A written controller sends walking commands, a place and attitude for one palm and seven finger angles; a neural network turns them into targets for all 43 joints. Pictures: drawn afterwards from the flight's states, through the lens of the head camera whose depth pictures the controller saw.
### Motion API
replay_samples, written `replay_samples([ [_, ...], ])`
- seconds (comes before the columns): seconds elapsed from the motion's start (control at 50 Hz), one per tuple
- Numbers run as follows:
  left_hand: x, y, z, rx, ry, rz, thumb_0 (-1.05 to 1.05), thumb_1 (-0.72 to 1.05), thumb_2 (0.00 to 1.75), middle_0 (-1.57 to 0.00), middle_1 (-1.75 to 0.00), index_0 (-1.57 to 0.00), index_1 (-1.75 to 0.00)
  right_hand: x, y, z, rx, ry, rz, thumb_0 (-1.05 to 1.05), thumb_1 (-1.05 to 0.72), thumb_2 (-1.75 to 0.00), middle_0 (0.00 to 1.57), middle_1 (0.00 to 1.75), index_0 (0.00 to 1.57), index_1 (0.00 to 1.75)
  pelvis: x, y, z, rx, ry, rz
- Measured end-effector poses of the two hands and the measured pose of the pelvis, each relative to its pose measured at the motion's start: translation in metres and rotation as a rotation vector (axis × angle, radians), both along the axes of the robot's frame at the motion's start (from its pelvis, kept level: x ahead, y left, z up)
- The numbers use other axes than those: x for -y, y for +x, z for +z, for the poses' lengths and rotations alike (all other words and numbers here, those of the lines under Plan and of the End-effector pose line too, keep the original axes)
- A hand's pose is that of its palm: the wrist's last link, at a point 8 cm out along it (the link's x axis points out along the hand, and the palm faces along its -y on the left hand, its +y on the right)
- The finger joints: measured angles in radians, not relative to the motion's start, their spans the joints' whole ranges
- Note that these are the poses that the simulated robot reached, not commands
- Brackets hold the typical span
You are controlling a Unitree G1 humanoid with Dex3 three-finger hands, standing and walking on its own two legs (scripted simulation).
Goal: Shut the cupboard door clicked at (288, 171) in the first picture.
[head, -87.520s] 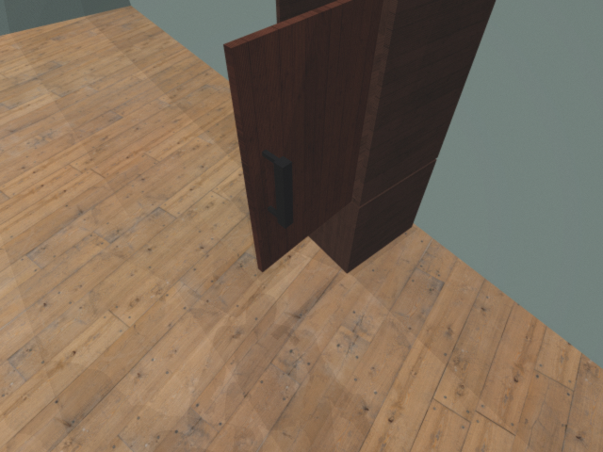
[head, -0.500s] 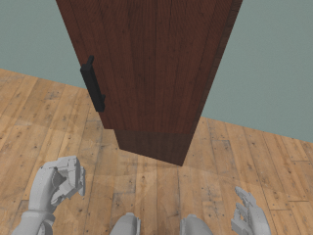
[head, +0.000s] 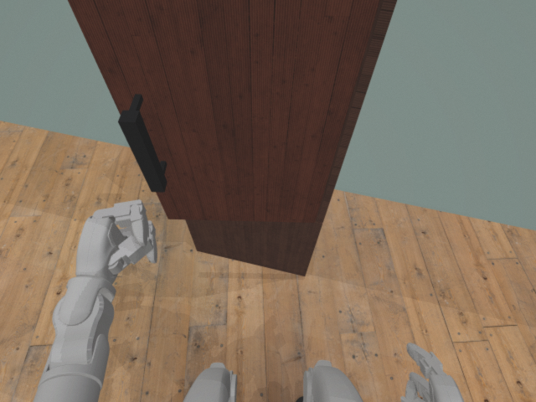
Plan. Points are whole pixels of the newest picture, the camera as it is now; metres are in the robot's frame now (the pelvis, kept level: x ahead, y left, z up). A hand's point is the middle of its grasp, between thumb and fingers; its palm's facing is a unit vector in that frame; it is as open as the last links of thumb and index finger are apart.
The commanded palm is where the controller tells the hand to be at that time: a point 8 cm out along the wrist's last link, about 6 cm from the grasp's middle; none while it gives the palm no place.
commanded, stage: bring the fist close to the handle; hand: left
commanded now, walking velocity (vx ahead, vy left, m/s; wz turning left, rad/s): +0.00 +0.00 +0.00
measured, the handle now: (149, 146) +0.51 +0.22 +0.05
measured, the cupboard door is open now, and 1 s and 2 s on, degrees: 13 13 0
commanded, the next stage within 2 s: push the door shut along its arc in 0.84 s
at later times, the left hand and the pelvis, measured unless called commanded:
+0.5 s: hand (163, 187) +0.42 +0.18 +0.05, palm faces +0.01 -1.00 -0.02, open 3.1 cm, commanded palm +0.39 +0.23 +0.05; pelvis +0.00 +0.00 +0.00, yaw -1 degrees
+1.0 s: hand (161, 190) +0.42 +0.18 +0.05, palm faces -0.01 -1.00 -0.01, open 3.1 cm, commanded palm +0.40 +0.23 +0.05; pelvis +0.00 +0.00 +0.00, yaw -1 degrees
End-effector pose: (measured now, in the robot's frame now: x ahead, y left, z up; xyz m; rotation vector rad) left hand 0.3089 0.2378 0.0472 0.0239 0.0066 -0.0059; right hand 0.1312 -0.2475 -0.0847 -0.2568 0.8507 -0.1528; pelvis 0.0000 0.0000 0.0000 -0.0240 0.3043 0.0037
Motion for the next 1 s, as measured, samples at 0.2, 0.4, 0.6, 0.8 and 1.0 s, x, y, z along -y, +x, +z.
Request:
replay_samples([
  [0.2,0.002,0.044,-0.001,0.012,-0.005,-0.004,0.01,0.9,0.9,-1.3,-1.5,-1.3,-1.5,0.006,-0.017,-0.008,-0.086,-0.011,-0.036,0.01,-0.91,-0.9,0.2,0.3,0.2,0.3,-0.002,0.001,0.0,-0.021,0.003,-0.007],
  [0.4,0.005,0.076,0.001,0.002,-0.002,0.011,0.01,0.9,0.9,-1.3,-1.5,-1.3,-1.5,0.005,-0.034,-0.013,-0.155,0.001,-0.064,0.01,-0.91,-0.9,0.2,0.3,0.2,0.3,-0.002,0.001,0.001,-0.035,0.005,-0.013],
  [0.6,0.005,0.094,0.004,0.011,-0.003,0.006,0.01,0.91,0.9,-1.3,-1.5,-1.3,-1.5,0.009,-0.059,-0.017,-0.232,0.007,-0.105,0.01,-0.91,-0.9,0.2,0.3,0.2,0.3,-0.002,0.0,0.001,-0.049,0.007,-0.023],
  [0.8,-0.001,0.088,-0.004,0.003,-0.007,0.032,0.01,0.9,0.9,-1.3,-1.5,-1.3,-1.5,0.012,-0.068,-0.016,-0.263,-0.011,-0.111,0.01,-0.91,-0.9,0.2,0.3,0.2,0.3,-0.001,-0.002,0.002,-0.046,0.006,-0.019],
  [1.0,0.002,0.089,0.001,0.005,-0.012,-0.001,0.01,0.9,0.9,-1.3,-1.5,-1.3,-1.5,0.011,-0.056,-0.013,-0.232,-0.009,-0.099,0.01,-0.91,-0.9,0.2,0.3,0.2,0.3,-0.003,-0.002,0.003,-0.044,0.002,-0.017],
])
